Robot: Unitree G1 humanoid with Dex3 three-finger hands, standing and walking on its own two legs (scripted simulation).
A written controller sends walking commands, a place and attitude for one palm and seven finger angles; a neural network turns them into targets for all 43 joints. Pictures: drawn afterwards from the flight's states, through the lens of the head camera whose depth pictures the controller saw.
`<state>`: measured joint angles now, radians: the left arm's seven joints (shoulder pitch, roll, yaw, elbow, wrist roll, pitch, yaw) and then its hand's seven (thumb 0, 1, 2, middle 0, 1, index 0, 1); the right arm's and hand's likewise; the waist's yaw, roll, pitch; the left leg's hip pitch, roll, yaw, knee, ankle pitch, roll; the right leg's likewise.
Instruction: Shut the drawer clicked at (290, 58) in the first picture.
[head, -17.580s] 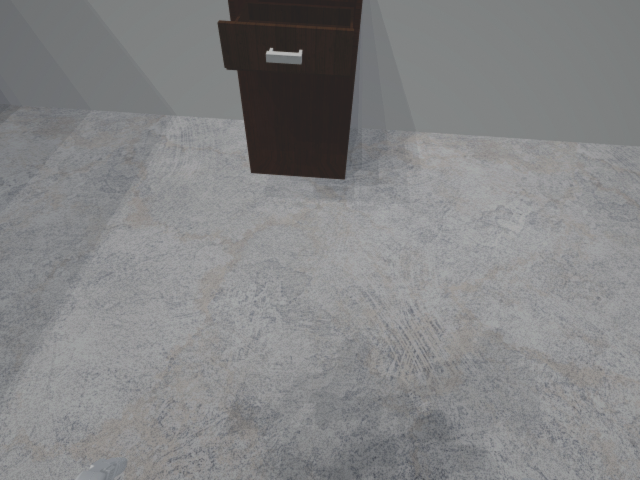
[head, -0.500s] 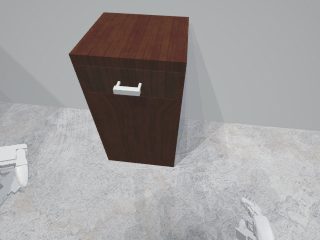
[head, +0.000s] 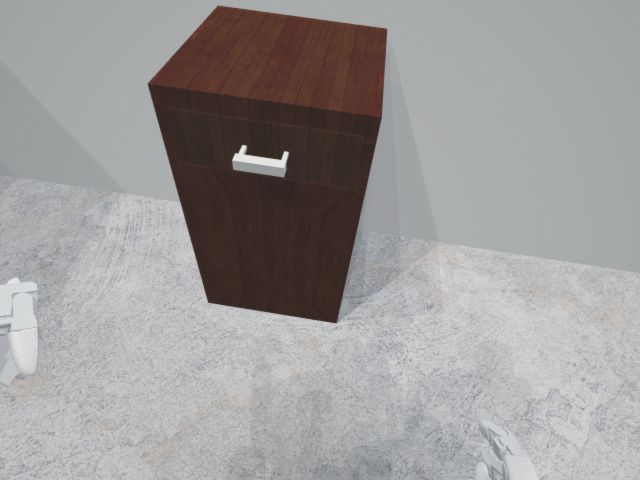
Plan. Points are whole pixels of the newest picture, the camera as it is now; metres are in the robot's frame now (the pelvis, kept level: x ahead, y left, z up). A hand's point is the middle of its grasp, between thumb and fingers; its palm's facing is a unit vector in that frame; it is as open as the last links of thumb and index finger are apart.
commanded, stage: step back with the hand held close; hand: left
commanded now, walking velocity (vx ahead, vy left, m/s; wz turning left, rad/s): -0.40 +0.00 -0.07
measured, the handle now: (262, 159) +0.73 +0.16 -0.05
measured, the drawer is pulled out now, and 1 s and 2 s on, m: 0.00 0.00 0.00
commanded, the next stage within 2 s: stop stepping back and stand still in 0.36 s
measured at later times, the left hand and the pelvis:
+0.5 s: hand out of the picture +0.06 +0.19 +0.16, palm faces +0.24 -0.83 -0.51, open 3.2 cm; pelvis -0.15 -0.04 +0.00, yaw -3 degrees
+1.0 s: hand out of the picture -0.12 +0.18 +0.17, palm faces +0.40 -0.77 -0.49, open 3.2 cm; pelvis -0.30 -0.06 -0.01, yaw +1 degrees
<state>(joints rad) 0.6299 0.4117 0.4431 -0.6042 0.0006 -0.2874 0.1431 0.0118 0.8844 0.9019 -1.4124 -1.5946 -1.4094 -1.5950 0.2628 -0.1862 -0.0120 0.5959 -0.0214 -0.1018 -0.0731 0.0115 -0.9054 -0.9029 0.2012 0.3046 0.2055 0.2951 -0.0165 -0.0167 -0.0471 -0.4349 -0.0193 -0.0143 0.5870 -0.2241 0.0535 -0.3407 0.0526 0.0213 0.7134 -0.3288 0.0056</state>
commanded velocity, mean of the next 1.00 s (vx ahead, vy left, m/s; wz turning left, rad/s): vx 0.00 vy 0.00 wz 0.02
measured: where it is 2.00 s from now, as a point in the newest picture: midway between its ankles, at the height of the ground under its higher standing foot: outside the picture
